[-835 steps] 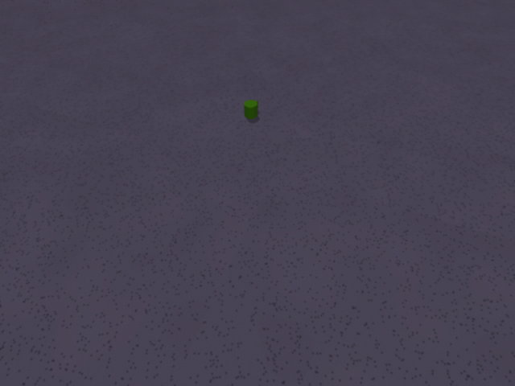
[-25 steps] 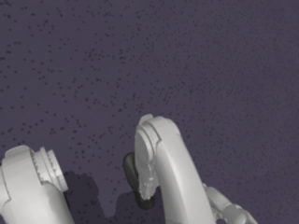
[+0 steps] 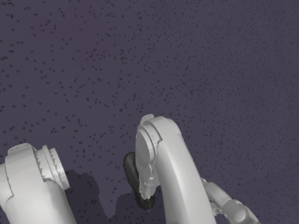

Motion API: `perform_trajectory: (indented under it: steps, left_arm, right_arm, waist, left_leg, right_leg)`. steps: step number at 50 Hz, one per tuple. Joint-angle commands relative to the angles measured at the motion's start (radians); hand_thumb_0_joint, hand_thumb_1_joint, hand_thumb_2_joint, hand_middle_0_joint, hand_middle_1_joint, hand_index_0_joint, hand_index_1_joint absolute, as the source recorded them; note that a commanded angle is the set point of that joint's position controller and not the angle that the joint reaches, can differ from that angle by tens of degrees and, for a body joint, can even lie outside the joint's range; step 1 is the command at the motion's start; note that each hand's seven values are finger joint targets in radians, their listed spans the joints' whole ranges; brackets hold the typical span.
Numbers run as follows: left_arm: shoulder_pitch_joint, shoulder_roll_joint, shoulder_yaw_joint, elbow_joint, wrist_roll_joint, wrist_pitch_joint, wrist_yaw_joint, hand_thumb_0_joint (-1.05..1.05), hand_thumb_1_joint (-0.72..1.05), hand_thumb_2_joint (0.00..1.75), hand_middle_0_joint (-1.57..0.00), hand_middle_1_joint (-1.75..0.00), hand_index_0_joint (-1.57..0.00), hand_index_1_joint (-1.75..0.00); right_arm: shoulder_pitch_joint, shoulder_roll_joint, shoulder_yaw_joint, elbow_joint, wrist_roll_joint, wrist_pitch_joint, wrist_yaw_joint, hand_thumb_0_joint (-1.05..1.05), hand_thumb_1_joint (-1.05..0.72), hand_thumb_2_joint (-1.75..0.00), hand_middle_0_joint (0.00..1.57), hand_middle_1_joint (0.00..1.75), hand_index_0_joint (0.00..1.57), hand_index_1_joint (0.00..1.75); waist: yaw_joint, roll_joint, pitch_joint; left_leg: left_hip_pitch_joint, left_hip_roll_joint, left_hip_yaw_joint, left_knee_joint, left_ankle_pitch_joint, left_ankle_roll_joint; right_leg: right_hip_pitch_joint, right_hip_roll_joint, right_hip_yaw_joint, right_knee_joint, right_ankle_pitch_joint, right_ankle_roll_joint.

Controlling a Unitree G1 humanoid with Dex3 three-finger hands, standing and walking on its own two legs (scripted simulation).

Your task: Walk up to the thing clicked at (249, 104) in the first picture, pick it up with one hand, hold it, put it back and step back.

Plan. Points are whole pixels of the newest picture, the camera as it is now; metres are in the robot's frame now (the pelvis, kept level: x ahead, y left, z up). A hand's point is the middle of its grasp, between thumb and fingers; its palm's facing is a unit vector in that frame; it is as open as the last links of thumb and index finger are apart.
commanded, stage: close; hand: left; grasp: from above
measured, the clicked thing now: out of the picture +0.43 +0.40 -0.25
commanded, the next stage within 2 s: settle in 0.90 s
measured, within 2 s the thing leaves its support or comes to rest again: leaves its support in 1.32 s
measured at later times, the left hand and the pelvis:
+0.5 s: hand out of the picture +0.40 +0.40 -0.22, palm faces -0.42 -0.17 -0.89, open 11.6 cm; pelvis +0.00 +0.00 +0.00, yaw +0 degrees
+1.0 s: hand out of the picture +0.40 +0.40 -0.21, palm faces -0.41 -0.16 -0.90, open 11.1 cm; pelvis +0.00 +0.00 +0.00, yaw +0 degrees
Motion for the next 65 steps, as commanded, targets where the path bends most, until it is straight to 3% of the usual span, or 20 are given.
perform_trajectory:
  steps: [1,3,4,7,9,10,17,21,31,45,48,49,50,52,53,57,58,59,61,65]
  left_arm:
    - [-0.210,0.286,0.025,-0.114,-0.007,-0.012,0.048,0.00,-0.30,0.93,-0.21,-0.96,-0.21,-0.96]
    - [-0.235,0.262,-0.003,-0.109,-0.002,-0.010,0.048,0.00,-0.28,0.91,-0.22,-0.96,-0.23,-0.95]
    - [-0.221,0.279,0.018,-0.106,-0.005,-0.006,0.054,0.00,-0.27,0.91,-0.23,-0.95,-0.24,-0.94]
    - [-0.224,0.274,0.003,-0.082,-0.004,0.002,0.057,0.00,-0.21,0.87,-0.26,-0.94,-0.28,-0.92]
    - [-0.211,0.294,0.026,-0.096,-0.009,0.006,0.059,0.00,-0.19,0.85,-0.27,-0.94,-0.30,-0.91]
    - [-0.213,0.271,0.002,-0.095,-0.010,0.008,0.052,0.00,-0.18,0.83,-0.28,-0.93,-0.30,-0.91]
    - [-0.232,0.269,0.000,-0.122,-0.019,0.009,0.040,0.00,-0.08,0.78,-0.33,-0.93,-0.38,-0.89]
    - [-0.213,0.307,0.039,-0.101,-0.027,0.005,0.041,0.00,-0.04,0.78,-0.37,-0.90,-0.41,-0.86]
    - [-0.196,0.280,0.007,-0.081,-0.020,0.000,0.027,0.00,0.15,0.75,-0.51,-0.88,-0.55,-0.83]
    - [-0.213,0.263,0.000,-0.121,-0.035,-0.002,0.027,0.00,0.42,0.87,-0.77,-0.85,-0.78,-0.84]
    - [-0.182,0.271,0.006,-0.067,-0.023,0.003,0.022,0.00,0.47,0.87,-0.80,-0.86,-0.82,-0.84]
    - [-0.253,0.252,-0.023,-0.124,-0.025,-0.003,0.018,0.00,0.47,0.86,-0.82,-0.84,-0.83,-0.83]
    - [-0.205,0.271,0.006,-0.068,-0.027,0.006,0.022,0.00,0.48,0.88,-0.82,-0.86,-0.83,-0.85]
    - [-0.238,0.245,-0.025,-0.098,-0.028,0.007,0.019,0.00,0.44,0.91,-0.83,-0.87,-0.85,-0.86]
    - [-0.224,0.274,0.006,-0.106,-0.034,0.008,0.024,0.00,0.45,0.88,-0.83,-0.89,-0.85,-0.86]
    - [-0.252,0.277,-0.007,-0.157,-0.039,0.014,0.002,0.00,0.48,0.93,-0.87,-0.90,-0.88,-0.88]
    - [-0.219,0.290,0.022,-0.131,-0.041,0.020,0.000,0.00,0.48,0.92,-0.86,-0.90,-0.88,-0.88]
    - [-0.272,0.283,0.005,-0.220,-0.043,0.013,-0.006,0.00,0.47,0.92,-0.86,-0.89,-0.88,-0.87]
    - [-0.242,0.294,0.031,-0.242,-0.050,0.014,-0.011,0.00,0.47,0.90,-0.85,-0.89,-0.87,-0.87]
    - [-0.242,0.291,0.055,-0.334,-0.056,0.023,-0.029,0.00,0.48,0.90,-0.86,-0.88,-0.88,-0.86]
  right_arm:
    - [0.157,-0.319,-0.099,0.006,0.004,0.005,-0.011,0.00,-0.89,-0.90,0.20,0.30,0.20,0.30]
    - [0.144,-0.314,-0.098,0.004,0.004,-0.002,-0.007,0.00,-0.89,-0.90,0.20,0.30,0.20,0.30]
    - [0.149,-0.323,-0.096,0.001,0.000,0.000,-0.008,0.00,-0.89,-0.90,0.20,0.30,0.20,0.30]
    - [0.146,-0.319,-0.091,-0.001,0.002,-0.003,-0.009,0.00,-0.89,-0.90,0.20,0.30,0.20,0.30]
    - [0.150,-0.322,-0.094,0.003,0.003,-0.003,-0.011,0.00,-0.89,-0.90,0.20,0.30,0.20,0.30]
    - [0.148,-0.321,-0.093,-0.005,0.003,-0.006,-0.009,0.00,-0.89,-0.90,0.20,0.30,0.20,0.30]
    - [0.151,-0.321,-0.094,-0.011,0.007,-0.011,-0.005,0.00,-0.89,-0.90,0.20,0.30,0.20,0.30]
    - [0.168,-0.318,-0.090,0.002,0.009,-0.007,-0.009,0.00,-0.89,-0.90,0.20,0.30,0.20,0.30]
    - [0.167,-0.323,-0.097,-0.002,0.012,-0.006,-0.013,0.00,-0.89,-0.90,0.20,0.30,0.20,0.30]
    - [0.158,-0.321,-0.096,-0.004,0.017,-0.004,-0.017,0.00,-0.89,-0.90,0.20,0.30,0.20,0.30]
    - [0.164,-0.321,-0.100,0.002,0.017,-0.001,-0.016,0.00,-0.89,-0.90,0.20,0.30,0.20,0.30]
    - [0.167,-0.316,-0.098,-0.004,0.015,-0.004,-0.013,0.00,-0.90,-0.90,0.20,0.30,0.20,0.30]
    - [0.159,-0.319,-0.098,-0.001,0.017,-0.002,-0.014,0.00,-0.90,-0.90,0.20,0.30,0.20,0.30]
    - [0.170,-0.319,-0.098,-0.003,0.020,-0.004,-0.013,0.00,-0.90,-0.90,0.20,0.30,0.20,0.30]
    - [0.166,-0.322,-0.098,-0.002,0.015,0.000,-0.016,0.00,-0.90,-0.90,0.20,0.30,0.20,0.30]
    - [0.162,-0.316,-0.104,-0.008,0.020,-0.001,-0.016,0.00,-0.90,-0.90,0.20,0.30,0.20,0.30]
    - [0.169,-0.318,-0.109,-0.004,0.022,0.003,-0.017,0.00,-0.90,-0.90,0.20,0.30,0.20,0.30]
    - [0.173,-0.317,-0.112,-0.012,0.025,0.002,-0.016,0.00,-0.91,-0.90,0.20,0.30,0.20,0.30]
    - [0.167,-0.311,-0.116,-0.006,0.028,0.010,-0.017,0.00,-0.90,-0.90,0.20,0.30,0.20,0.30]
    - [0.177,-0.304,-0.140,-0.004,0.040,0.022,-0.011,0.00,-0.90,-0.90,0.20,0.30,0.20,0.30]
  waist:
    - [-0.028,0.534,-0.635]
    - [-0.033,0.559,-0.620]
    - [-0.037,0.539,-0.632]
    - [-0.038,0.519,-0.609]
    - [-0.021,0.527,-0.629]
    - [-0.031,0.522,-0.615]
    - [-0.038,0.533,-0.620]
    - [-0.033,0.484,-0.635]
    - [-0.033,0.486,-0.605]
    - [-0.020,0.501,-0.637]
    - [-0.025,0.495,-0.599]
    - [-0.040,0.516,-0.598]
    - [-0.027,0.500,-0.616]
    - [-0.043,0.497,-0.608]
    - [-0.025,0.499,-0.645]
    - [-0.021,0.536,-0.638]
    - [-0.012,0.534,-0.659]
    - [-0.012,0.552,-0.679]
    - [0.015,0.596,-0.722]
    - [0.029,0.646,-0.767]
  left_leg:
    - [0.530,0.025,0.135,-0.256,0.202,0.019]
    - [0.543,0.026,0.136,-0.257,0.192,0.015]
    - [0.531,0.026,0.133,-0.256,0.203,0.018]
    - [0.494,0.023,0.141,-0.245,0.175,0.025]
    - [0.505,0.023,0.139,-0.250,0.178,0.022]
    - [0.506,0.021,0.138,-0.253,0.177,0.021]
    - [0.511,0.021,0.136,-0.256,0.193,0.020]
    - [0.477,0.025,0.136,-0.238,0.194,0.029]
    - [0.482,0.022,0.139,-0.243,0.168,0.028]
    - [0.500,0.019,0.136,-0.260,0.179,0.022]
    - [0.487,0.021,0.134,-0.261,0.163,0.021]
    - [0.487,0.019,0.138,-0.255,0.169,0.022]
    - [0.499,0.022,0.134,-0.257,0.172,0.023]
    - [0.495,0.018,0.137,-0.249,0.178,0.026]
    - [0.510,0.021,0.135,-0.256,0.194,0.025]
    - [0.501,0.017,0.143,-0.262,0.182,0.021]
    - [0.516,0.019,0.141,-0.266,0.177,0.021]
    - [0.531,0.016,0.145,-0.265,0.200,0.019]
    - [0.560,0.013,0.146,-0.280,0.235,0.012]
    - [0.599,0.012,0.152,-0.287,0.268,0.008]
  right_leg:
    - [0.263,0.032,-0.115,-0.208,0.261,-0.079]
    - [0.234,0.028,-0.117,-0.195,0.251,-0.083]
    - [0.260,0.033,-0.118,-0.207,0.265,-0.078]
    - [0.252,0.030,-0.110,-0.214,0.250,-0.076]
    - [0.256,0.032,-0.113,-0.212,0.246,-0.078]
    - [0.243,0.029,-0.116,-0.203,0.244,-0.078]
    - [0.254,0.029,-0.116,-0.204,0.259,-0.077]
    - [0.281,0.031,-0.105,-0.216,0.267,-0.072]
    - [0.257,0.029,-0.105,-0.219,0.239,-0.074]
    - [0.260,0.029,-0.115,-0.217,0.245,-0.077]
    - [0.238,0.028,-0.113,-0.212,0.226,-0.079]
    - [0.235,0.027,-0.110,-0.211,0.236,-0.079]
    - [0.250,0.028,-0.108,-0.220,0.237,-0.079]
    - [0.244,0.026,-0.106,-0.218,0.247,-0.076]
    - [0.269,0.030,-0.109,-0.227,0.260,-0.074]
    - [0.242,0.024,-0.107,-0.216,0.246,-0.079]
    - [0.262,0.025,-0.103,-0.223,0.242,-0.081]
    - [0.263,0.021,-0.105,-0.217,0.261,-0.080]
    - [0.267,0.019,-0.106,-0.207,0.283,-0.085]
    - [0.258,0.013,-0.097,-0.204,0.303,-0.089]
